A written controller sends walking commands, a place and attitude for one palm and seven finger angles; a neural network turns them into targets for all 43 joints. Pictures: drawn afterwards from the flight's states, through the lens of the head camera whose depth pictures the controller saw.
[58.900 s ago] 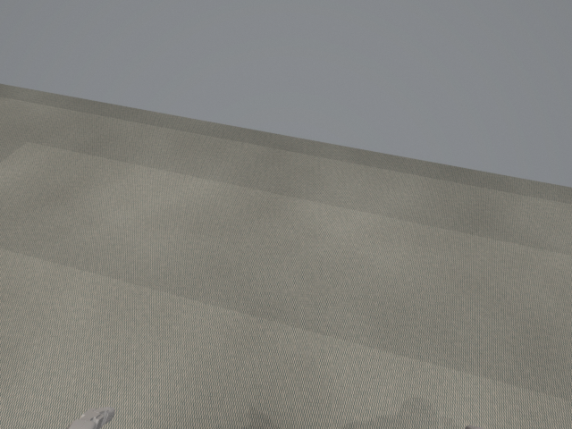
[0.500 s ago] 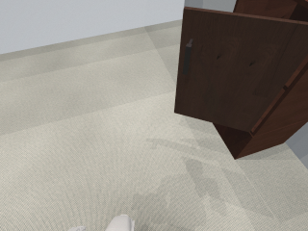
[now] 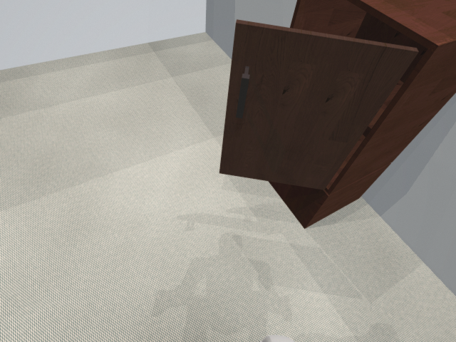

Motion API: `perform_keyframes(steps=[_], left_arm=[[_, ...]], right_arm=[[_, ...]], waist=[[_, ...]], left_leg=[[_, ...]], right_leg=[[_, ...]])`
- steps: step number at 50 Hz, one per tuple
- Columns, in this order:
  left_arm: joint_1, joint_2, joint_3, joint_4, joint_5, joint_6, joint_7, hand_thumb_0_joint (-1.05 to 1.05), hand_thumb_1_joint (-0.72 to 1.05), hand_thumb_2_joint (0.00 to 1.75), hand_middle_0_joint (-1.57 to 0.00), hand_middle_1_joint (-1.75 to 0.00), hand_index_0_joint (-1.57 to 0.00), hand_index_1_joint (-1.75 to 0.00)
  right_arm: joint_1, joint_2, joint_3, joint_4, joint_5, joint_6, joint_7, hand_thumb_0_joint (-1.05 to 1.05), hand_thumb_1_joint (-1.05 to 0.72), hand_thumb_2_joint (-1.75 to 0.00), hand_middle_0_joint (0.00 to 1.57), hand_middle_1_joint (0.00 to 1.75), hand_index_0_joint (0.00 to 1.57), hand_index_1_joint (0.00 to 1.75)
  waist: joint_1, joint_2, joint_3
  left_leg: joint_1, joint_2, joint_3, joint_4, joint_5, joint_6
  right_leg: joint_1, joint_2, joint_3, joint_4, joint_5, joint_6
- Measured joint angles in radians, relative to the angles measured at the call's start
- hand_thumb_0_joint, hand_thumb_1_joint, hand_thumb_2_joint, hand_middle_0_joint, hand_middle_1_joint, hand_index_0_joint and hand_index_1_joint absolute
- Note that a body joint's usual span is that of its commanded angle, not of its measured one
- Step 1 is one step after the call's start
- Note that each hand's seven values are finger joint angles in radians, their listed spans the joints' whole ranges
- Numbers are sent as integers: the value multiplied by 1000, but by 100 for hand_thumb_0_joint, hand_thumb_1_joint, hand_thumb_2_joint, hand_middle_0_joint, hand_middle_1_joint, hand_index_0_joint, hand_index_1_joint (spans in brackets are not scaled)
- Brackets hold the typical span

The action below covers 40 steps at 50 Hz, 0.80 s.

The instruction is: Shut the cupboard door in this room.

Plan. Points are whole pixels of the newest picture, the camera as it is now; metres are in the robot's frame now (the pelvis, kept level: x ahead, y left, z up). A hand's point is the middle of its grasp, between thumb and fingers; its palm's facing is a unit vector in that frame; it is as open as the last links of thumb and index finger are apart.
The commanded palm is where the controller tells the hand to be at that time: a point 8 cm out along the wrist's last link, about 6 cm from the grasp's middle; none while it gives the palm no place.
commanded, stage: take the last steps up to it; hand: left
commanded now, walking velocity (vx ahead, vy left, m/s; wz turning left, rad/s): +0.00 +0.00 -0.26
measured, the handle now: (243, 92) +0.72 +0.01 +0.00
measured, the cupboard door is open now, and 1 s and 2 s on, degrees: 53 53 53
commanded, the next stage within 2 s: come to a stop and stand still in 0.78 s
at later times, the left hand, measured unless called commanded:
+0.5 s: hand out of the picture +0.09 +0.11 -0.18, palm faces -0.07 -0.98 -0.16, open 7.4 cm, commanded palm none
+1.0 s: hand (191, 252) +0.32 +0.10 -0.18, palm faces -0.10 -0.98 -0.18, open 7.4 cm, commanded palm none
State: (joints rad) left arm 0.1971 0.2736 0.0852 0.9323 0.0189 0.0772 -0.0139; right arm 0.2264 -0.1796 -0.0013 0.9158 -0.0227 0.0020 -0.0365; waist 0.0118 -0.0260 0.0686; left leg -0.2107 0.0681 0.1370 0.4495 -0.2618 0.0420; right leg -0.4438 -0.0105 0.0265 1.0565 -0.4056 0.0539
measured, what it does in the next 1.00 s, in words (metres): walks ahead: right foot, then left foot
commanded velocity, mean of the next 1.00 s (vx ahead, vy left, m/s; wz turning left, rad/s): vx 0.17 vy -0.06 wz -0.07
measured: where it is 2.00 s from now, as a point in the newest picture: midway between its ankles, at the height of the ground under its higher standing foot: outside the picture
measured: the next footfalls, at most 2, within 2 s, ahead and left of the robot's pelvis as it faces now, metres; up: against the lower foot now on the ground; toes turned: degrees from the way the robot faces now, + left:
right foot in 0.22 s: +0.00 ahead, -0.14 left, +0.00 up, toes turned -8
left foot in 0.62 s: +0.27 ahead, +0.02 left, +0.00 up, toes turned +1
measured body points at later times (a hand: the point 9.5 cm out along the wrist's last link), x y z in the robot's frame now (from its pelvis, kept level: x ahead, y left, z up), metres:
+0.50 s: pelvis +0.08 -0.06 -0.01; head +0.10 -0.06 +0.44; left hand +0.10 +0.16 -0.17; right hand +0.08 -0.31 -0.16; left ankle +0.16 +0.06 -0.70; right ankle -0.04 -0.14 -0.75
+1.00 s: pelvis +0.23 -0.08 +0.00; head +0.25 -0.07 +0.45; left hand +0.33 +0.15 -0.16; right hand +0.19 -0.31 -0.15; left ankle +0.23 +0.02 -0.75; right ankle +0.28 -0.24 -0.72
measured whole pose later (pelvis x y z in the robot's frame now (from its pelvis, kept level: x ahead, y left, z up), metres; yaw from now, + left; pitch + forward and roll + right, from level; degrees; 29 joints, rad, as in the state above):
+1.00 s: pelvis +0.23 -0.08 +0.00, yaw -7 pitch -1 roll -1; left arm 0.19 0.19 0.05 1.01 0.02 0.02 0.00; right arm 0.32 -0.15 -0.03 1.07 -0.02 -0.01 -0.02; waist -0.02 -0.02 0.06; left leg -0.16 0.04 0.13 0.43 -0.25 0.03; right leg -0.42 -0.07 -0.03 0.69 -0.21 0.02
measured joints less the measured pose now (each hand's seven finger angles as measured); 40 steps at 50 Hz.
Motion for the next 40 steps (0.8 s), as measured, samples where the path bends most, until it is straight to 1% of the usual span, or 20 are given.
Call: perform_keyframes(steps=[4,7,10,11,12,13,14,16,18,20,23,27,29,30,31,33,35,36,38,40], left_arm=[[-26,-18,-11,6,0,4,0,1,91,90,-20,-30,-20,-30],[-38,-40,-23,10,1,1,-7,1,91,90,-20,-30,-20,-30],[-35,-60,-32,10,4,-11,-21,1,91,90,-20,-30,-20,-30],[-29,-60,-34,6,6,-22,-24,1,91,90,-20,-30,-20,-30],[-29,-69,-35,13,8,-35,-20,1,91,90,-20,-30,-20,-30],[-24,-81,-39,18,6,-44,-15,1,90,90,-20,-30,-20,-30],[-12,-91,-43,19,4,-51,-10,1,90,90,-20,-30,-20,-30],[22,-103,-45,27,1,-67,0,1,90,90,-20,-30,-20,-30],[57,-108,-47,45,-2,-82,9,1,90,90,-20,-30,-20,-30],[85,-111,-50,70,-4,-95,13,1,90,90,-20,-30,-20,-30],[119,-119,-57,109,-3,-108,15,1,90,90,-20,-30,-20,-30],[159,-128,-61,155,2,-114,18,1,90,90,-20,-30,-20,-30],[178,-128,-61,177,3,-113,19,1,90,90,-20,-30,-20,-30],[189,-127,-60,188,1,-112,20,1,90,90,-20,-30,-20,-30],[200,-127,-59,197,-1,-110,20,1,90,90,-20,-30,-20,-30],[201,-122,-58,211,-11,-95,22,1,90,90,-20,-30,-20,-30],[188,-114,-56,209,-9,-81,22,1,90,90,-20,-30,-20,-30],[175,-109,-53,203,-5,-75,21,1,90,90,-20,-30,-20,-30],[136,-100,-45,180,3,-68,13,1,90,90,-20,-30,-20,-30],[100,-96,-38,147,7,-67,9,1,91,90,-20,-30,-20,-30]], right_arm=[[38,-5,-11,37,-4,5,5,1,-91,-90,20,30,20,30],[67,-18,-21,66,-9,10,11,1,-91,-90,20,30,20,30],[105,-38,-31,95,-9,13,16,1,-91,-90,20,30,20,30],[123,-41,-34,102,-6,14,18,1,-91,-90,20,30,20,30],[130,-50,-38,117,-2,20,19,1,-91,-90,20,30,20,30],[132,-58,-41,132,-1,31,20,1,-91,-90,20,30,20,30],[134,-64,-44,142,-1,40,23,1,-91,-90,20,30,20,30],[128,-66,-50,154,-4,46,29,1,-91,-90,20,30,20,30],[112,-62,-51,149,-8,38,36,1,-91,-90,20,30,20,30],[90,-54,-52,133,-9,26,41,1,-91,-90,20,30,20,30],[53,-40,-51,112,-7,13,45,1,-91,-90,20,30,20,30],[-2,-19,-43,98,-3,3,48,1,-91,-90,19,30,20,30],[-28,-9,-38,91,-1,-7,48,1,-91,-90,19,30,20,30],[-38,-4,-35,87,-2,-17,46,1,-91,-90,19,30,20,30],[-47,-1,-32,82,-5,-29,43,1,-91,-90,20,30,20,30],[-63,14,-25,73,-13,-51,34,1,-91,-90,20,30,20,30],[-58,26,-16,66,-11,-59,27,1,-91,-90,20,30,20,30],[-49,31,-13,64,-9,-58,23,1,-91,-90,20,30,20,30],[-27,37,-13,69,-7,-57,15,0,-91,-90,20,30,20,30],[-5,30,-23,83,-4,-54,5,0,-93,-90,20,30,20,30]], waist=[[-23,18,-3],[-43,39,-14],[-56,59,-38],[-58,52,-52],[-56,66,-56],[-55,81,-60],[-55,90,-67],[-46,86,-78],[-45,71,-78],[-48,58,-71],[-46,45,-55],[-22,30,-34],[-12,20,-24],[-10,13,-19],[-8,8,-15],[-9,-14,-3],[-5,-26,-2],[-6,-26,-3],[-6,-22,0],[-5,-13,1]], left_leg=[[6,11,26,15,-15,-7],[4,24,46,41,-36,-20],[-3,39,63,90,-72,-42],[-17,37,69,126,-95,-49],[-41,43,50,194,-170,-57],[-77,40,10,287,-229,-60],[-118,31,-25,383,-244,-61],[-191,15,-55,526,-209,-65],[-252,14,-64,591,-144,-75],[-298,21,-68,591,-93,-86],[-336,31,-68,522,-42,-91],[-326,26,-52,368,-23,-77],[-292,10,-38,280,-10,-62],[-263,-4,-27,227,15,-54],[-233,-16,-22,184,74,-34],[-221,-23,-3,232,49,17],[-181,-24,17,225,0,34],[-158,-26,20,202,-5,34],[-111,-33,18,136,16,24],[-69,-38,13,70,38,26]], right_leg=[[58,-14,-29,-146,-18,-10],[117,-7,-61,-270,-40,-28],[210,8,-93,-455,23,-53],[248,6,-89,-537,37,-70],[251,17,-90,-543,57,-82],[255,28,-95,-535,55,-89],[268,35,-100,-543,52,-95],[305,41,-92,-592,58,-103],[346,46,-82,-654,79,-105],[382,51,-78,-701,91,-108],[430,63,-79,-743,87,-111],[488,76,-77,-756,48,-107],[512,76,-76,-735,9,-100],[516,72,-74,-702,-20,-96],[502,68,-70,-633,-58,-95],[395,53,-55,-342,-110,-103],[258,51,-33,-47,-111,-112],[196,42,-37,45,-85,-110],[94,13,-46,116,-19,-98],[20,-16,-45,87,32,-86]])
